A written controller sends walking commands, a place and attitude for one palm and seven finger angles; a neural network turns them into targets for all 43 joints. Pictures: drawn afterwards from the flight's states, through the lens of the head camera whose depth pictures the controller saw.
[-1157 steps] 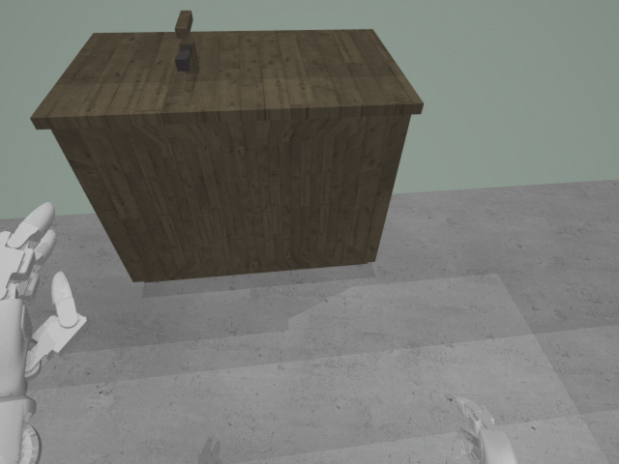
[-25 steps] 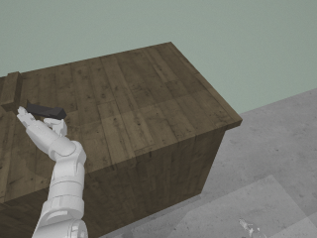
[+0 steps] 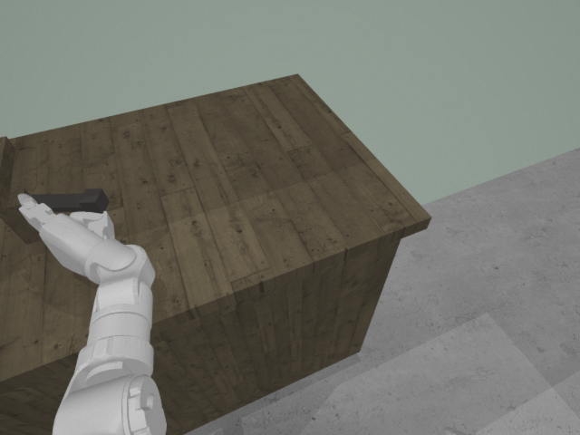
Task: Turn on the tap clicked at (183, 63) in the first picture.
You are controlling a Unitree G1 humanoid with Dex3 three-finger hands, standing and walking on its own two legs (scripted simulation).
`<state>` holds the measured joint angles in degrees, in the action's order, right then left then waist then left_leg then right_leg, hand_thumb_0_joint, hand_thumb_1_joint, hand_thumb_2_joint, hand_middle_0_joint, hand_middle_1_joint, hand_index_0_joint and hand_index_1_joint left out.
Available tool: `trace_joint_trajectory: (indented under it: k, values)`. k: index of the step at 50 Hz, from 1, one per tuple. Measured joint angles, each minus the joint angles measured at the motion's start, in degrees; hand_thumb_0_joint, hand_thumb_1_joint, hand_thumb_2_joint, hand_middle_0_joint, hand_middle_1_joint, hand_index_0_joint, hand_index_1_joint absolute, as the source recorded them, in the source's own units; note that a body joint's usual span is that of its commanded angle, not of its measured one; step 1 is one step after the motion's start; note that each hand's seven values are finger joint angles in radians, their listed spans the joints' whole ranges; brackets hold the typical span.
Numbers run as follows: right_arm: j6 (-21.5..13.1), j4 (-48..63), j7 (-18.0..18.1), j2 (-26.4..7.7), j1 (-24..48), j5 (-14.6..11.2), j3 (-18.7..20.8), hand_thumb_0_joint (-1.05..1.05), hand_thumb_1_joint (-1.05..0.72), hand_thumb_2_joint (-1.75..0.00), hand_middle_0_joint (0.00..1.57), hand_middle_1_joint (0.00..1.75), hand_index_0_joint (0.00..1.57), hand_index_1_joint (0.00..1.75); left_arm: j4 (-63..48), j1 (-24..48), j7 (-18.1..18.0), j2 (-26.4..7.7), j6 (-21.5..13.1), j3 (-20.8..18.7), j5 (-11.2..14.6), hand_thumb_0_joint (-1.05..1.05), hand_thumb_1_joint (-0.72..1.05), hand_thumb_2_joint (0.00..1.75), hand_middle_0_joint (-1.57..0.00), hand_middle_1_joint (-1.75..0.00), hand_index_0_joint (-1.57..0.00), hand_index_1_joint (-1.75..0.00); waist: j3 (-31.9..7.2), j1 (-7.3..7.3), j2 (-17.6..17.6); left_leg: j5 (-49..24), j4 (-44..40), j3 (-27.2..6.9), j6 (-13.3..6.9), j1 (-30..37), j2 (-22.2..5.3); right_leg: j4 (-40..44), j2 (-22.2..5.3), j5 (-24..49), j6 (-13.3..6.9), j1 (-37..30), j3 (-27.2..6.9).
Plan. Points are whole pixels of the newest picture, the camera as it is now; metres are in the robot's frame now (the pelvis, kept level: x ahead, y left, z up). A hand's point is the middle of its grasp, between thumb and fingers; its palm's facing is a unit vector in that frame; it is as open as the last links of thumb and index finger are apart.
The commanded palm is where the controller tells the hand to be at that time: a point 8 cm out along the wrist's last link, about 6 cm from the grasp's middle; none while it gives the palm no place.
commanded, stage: push the lever round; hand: left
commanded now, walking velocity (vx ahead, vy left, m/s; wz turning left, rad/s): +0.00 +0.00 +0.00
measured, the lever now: (94, 202) +0.42 +0.30 +0.10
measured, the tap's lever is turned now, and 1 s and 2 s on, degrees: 67 86 83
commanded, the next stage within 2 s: lift the hand up off the lever in 0.48 s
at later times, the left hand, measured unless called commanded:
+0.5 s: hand (110, 209) +0.41 +0.28 +0.10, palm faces +0.88 -0.46 -0.10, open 7.8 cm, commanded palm +0.36 +0.30 +0.10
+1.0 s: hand (104, 203) +0.42 +0.29 +0.10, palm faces +0.88 -0.47 -0.06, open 7.9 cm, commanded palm +0.36 +0.30 +0.11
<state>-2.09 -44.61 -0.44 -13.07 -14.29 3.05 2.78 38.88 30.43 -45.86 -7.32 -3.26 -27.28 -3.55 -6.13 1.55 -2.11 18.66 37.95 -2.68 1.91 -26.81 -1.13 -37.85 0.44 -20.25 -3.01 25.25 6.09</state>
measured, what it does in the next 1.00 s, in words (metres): stands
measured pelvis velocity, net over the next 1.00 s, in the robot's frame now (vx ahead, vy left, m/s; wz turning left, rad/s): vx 0.00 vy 0.01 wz -0.02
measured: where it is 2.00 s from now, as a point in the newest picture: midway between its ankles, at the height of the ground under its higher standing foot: outside the picture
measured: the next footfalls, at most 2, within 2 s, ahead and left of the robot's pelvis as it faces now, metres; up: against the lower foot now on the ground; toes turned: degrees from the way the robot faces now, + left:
none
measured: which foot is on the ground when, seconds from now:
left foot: down 0.00-1.00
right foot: down 0.00-1.00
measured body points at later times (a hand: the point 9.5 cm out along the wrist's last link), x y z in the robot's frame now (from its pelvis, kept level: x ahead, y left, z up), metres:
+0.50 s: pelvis -0.01 -0.01 +0.00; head +0.02 -0.02 +0.45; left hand +0.36 +0.30 +0.10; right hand +0.07 -0.27 -0.13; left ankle +0.00 +0.14 -0.72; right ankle -0.01 -0.08 -0.72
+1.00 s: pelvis +0.00 +0.01 +0.00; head +0.03 +0.00 +0.45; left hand +0.37 +0.31 +0.11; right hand +0.05 -0.25 -0.13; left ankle +0.00 +0.14 -0.72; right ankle -0.01 -0.08 -0.72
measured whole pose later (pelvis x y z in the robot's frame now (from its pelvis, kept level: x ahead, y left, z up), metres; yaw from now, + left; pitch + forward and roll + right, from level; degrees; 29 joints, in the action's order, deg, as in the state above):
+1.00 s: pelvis +0.00 +0.01 +0.00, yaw -1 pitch +8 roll +0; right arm -1.5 -45.1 -1.2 -13.1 -17.5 3.6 2.7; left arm 45.4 35.6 -44.4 -11.5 -4.7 -32.2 -3.8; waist -6.0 4.0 -1.7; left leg 18.5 37.7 -1.4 1.2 -27.4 -1.4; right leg -36.7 0.8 -19.1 -2.4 25.9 4.8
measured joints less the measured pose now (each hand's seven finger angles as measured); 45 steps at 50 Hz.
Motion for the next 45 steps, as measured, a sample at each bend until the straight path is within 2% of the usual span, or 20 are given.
trace_joint_trajectory:
  k: [17,28,32,36,45]
  values:
    - [0.64,0.37,0.96,0.30,0.67,0.08,-0.80,0.01,-0.91,-0.90,0.20,0.30,0.20,0.30,7.51,4.72,-0.82,-2.28,-2.65,-2.42,-1.70,0.01,0.94,0.92,-0.15,-0.15,-0.11,-0.13,0.22,1.12,0.46,-0.66,0.23,-0.37,0.11,-1.23,-0.18,-0.63,0.18,0.35,-0.43,1.34,0.37]
    - [1.12,0.45,0.56,-0.29,-1.38,0.50,-0.87,0.01,-0.91,-0.90,0.20,0.30,0.20,0.30,15.21,9.97,1.22,-7.97,-3.81,-5.37,-2.13,0.02,0.91,0.92,-0.15,-0.15,-0.13,-0.14,-0.02,3.04,0.63,-0.73,1.61,-0.41,0.07,-4.38,-0.60,-1.78,0.58,0.65,-0.76,4.47,0.41]
    - [1.61,0.09,0.10,-0.86,-2.97,0.65,-0.54,0.01,-0.91,-0.90,0.20,0.30,0.20,0.30,15.96,10.50,1.24,-8.61,-4.45,-6.33,-2.35,0.03,0.90,0.91,-0.16,-0.16,-0.13,-0.14,-0.17,3.45,0.51,-0.55,1.96,-0.24,0.05,-5.02,-0.66,-1.95,0.63,0.64,-0.64,5.10,0.22]
    - [1.90,-0.30,-0.22,-1.09,-4.41,0.62,-0.10,0.01,-0.91,-0.90,0.20,0.30,0.20,0.30,14.44,9.53,1.60,-8.45,-4.34,-6.64,-1.81,0.03,0.90,0.91,-0.16,-0.16,-0.14,-0.14,-0.15,3.63,0.45,-0.44,1.71,0.16,0.12,-4.57,-0.75,-1.54,0.71,0.76,-0.46,4.72,-0.19]
    - [1.26,-0.99,-0.58,-0.60,-4.71,0.51,0.02,0.01,-0.91,-0.90,0.20,0.30,0.20,0.30,9.31,6.46,1.45,-5.88,-3.03,-5.50,-0.82,0.04,0.90,0.91,-0.16,-0.16,-0.15,-0.15,0.24,3.14,0.43,-0.24,0.44,0.85,-0.34,-1.95,-0.55,0.28,0.55,1.05,0.22,2.03,-0.89]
